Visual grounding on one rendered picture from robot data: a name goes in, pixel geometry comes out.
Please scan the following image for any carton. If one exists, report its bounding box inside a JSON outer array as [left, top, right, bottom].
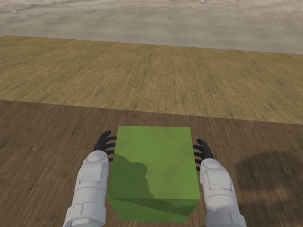
[[107, 126, 201, 223]]

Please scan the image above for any right robot hand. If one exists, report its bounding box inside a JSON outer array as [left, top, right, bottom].
[[193, 139, 214, 171]]

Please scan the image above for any left robot hand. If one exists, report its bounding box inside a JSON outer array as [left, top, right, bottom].
[[94, 130, 117, 162]]

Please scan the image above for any left robot forearm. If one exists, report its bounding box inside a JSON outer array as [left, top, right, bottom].
[[63, 150, 108, 227]]

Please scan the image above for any right robot forearm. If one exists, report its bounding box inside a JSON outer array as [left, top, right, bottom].
[[200, 158, 247, 227]]

